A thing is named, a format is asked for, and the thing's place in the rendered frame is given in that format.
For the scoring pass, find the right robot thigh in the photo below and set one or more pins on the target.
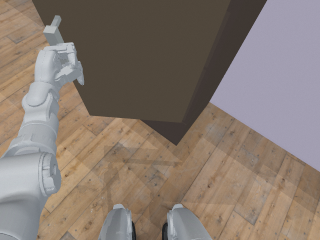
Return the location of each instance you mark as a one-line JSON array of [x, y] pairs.
[[183, 224]]

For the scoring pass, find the robot left forearm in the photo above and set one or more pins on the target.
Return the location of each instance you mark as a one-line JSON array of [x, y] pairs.
[[39, 129]]

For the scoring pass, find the handle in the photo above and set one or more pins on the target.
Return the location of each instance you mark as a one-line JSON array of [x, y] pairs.
[[53, 36]]

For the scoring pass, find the cupboard door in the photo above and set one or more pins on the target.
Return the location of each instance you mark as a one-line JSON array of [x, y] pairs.
[[141, 59]]

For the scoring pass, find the left robot upper arm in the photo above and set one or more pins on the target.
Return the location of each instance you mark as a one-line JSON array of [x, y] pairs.
[[26, 183]]

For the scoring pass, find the robot right shin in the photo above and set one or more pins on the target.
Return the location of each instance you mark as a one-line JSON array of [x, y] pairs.
[[170, 236]]

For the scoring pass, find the robot left hand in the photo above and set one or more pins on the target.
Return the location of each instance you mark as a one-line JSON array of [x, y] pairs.
[[49, 69]]

